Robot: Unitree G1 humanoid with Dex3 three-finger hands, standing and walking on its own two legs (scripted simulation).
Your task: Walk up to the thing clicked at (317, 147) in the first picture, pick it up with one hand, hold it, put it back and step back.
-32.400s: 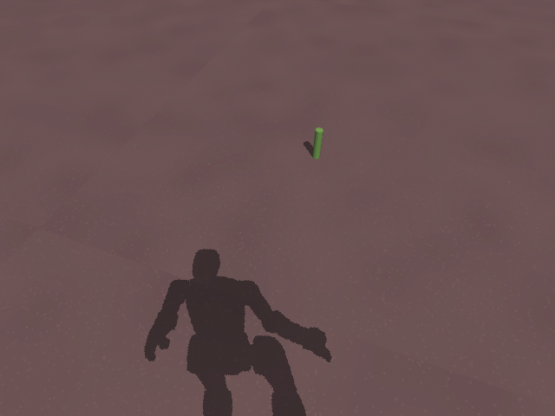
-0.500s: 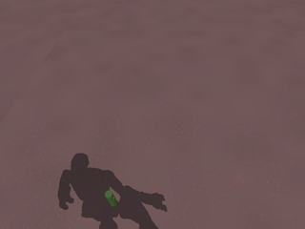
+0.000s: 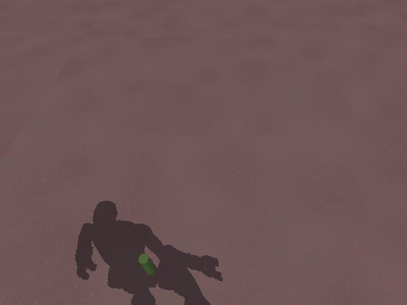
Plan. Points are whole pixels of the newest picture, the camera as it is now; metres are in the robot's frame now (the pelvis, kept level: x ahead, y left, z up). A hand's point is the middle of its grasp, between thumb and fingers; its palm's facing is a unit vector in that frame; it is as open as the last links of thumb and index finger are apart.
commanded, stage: stand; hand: left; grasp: from the side
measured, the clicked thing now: (147, 264) +0.38 +0.26 -0.69
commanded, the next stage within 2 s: step back in 0.16 s
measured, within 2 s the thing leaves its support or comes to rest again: neither
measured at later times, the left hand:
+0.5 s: hand out of the picture +0.08 +0.30 -0.18, palm faces -0.01 -0.92 -0.38, open 7.4 cm
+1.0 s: hand out of the picture -0.10 +0.27 -0.16, palm faces -0.07 -0.92 -0.39, open 7.4 cm
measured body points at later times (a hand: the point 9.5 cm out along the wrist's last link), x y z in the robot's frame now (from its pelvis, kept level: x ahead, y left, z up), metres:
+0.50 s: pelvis -0.05 +0.03 -0.03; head +0.01 +0.05 +0.41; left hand +0.08 +0.35 -0.16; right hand +0.04 -0.30 -0.14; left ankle -0.02 +0.13 -0.75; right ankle -0.03 -0.13 -0.74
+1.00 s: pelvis -0.17 +0.01 -0.02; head -0.12 -0.01 +0.43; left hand -0.09 +0.32 -0.14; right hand -0.09 -0.31 -0.15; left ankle -0.12 +0.14 -0.68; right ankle -0.18 -0.11 -0.75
